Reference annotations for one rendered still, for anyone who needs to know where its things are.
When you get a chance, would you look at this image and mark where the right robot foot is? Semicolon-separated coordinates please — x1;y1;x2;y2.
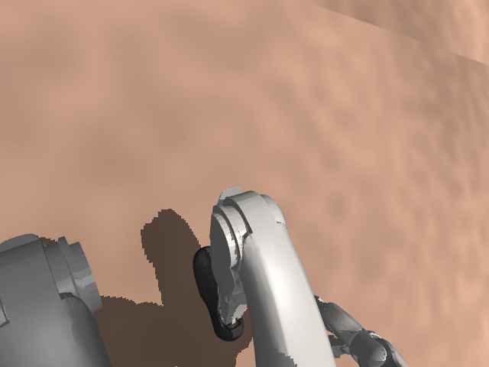
193;246;244;342

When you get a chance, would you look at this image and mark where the right robot hand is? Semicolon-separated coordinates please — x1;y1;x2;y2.
314;295;365;359

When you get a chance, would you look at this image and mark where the right robot arm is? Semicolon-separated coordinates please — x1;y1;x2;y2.
349;330;408;367

